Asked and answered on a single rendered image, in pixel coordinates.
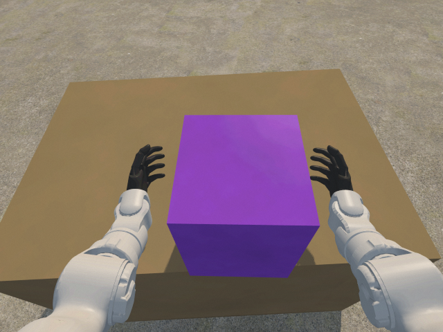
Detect carton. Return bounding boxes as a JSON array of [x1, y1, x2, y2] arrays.
[[167, 115, 320, 278]]

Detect pedestal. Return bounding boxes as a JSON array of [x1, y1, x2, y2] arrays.
[[0, 68, 441, 322]]

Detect left robot forearm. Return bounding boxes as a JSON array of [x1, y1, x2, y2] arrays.
[[53, 189, 152, 310]]

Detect right robot upper arm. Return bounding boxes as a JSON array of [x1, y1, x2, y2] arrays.
[[356, 252, 443, 332]]

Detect left robot hand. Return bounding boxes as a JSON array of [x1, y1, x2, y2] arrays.
[[127, 144, 165, 192]]

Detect right robot forearm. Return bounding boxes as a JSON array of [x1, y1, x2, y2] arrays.
[[328, 190, 443, 281]]

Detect left robot upper arm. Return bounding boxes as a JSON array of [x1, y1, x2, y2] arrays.
[[18, 253, 136, 332]]

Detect right robot hand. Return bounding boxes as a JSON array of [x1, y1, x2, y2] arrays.
[[310, 145, 353, 197]]

